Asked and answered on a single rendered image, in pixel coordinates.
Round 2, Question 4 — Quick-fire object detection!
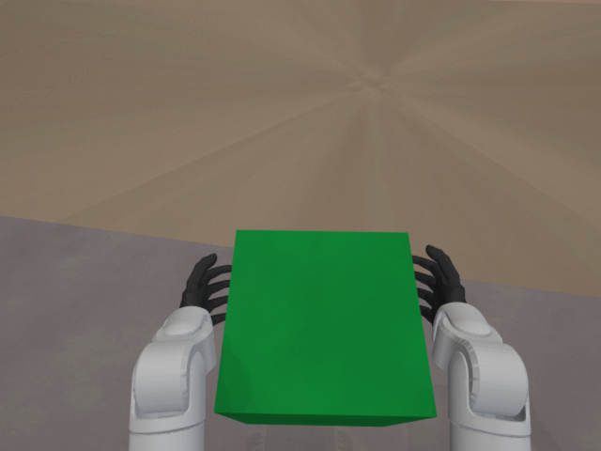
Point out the right robot hand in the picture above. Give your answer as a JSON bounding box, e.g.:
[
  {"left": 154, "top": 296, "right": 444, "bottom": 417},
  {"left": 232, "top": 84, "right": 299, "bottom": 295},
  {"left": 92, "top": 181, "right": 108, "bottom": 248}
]
[{"left": 412, "top": 245, "right": 467, "bottom": 327}]

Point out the left robot hand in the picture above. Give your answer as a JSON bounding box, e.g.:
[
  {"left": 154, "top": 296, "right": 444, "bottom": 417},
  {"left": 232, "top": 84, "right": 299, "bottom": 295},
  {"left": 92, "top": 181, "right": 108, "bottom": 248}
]
[{"left": 179, "top": 254, "right": 232, "bottom": 326}]

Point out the left robot forearm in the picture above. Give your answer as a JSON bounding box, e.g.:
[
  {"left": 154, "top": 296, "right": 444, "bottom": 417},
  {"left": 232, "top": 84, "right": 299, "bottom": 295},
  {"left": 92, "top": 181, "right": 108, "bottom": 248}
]
[{"left": 129, "top": 306, "right": 217, "bottom": 451}]

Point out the right robot forearm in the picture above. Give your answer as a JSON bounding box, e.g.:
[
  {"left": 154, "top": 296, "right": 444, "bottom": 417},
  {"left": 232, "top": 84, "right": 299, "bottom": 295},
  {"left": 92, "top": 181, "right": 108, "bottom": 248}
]
[{"left": 432, "top": 303, "right": 531, "bottom": 451}]

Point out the carton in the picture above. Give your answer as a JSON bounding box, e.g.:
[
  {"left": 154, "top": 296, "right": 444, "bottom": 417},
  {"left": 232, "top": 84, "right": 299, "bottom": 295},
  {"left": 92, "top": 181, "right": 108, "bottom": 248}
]
[{"left": 214, "top": 230, "right": 437, "bottom": 427}]

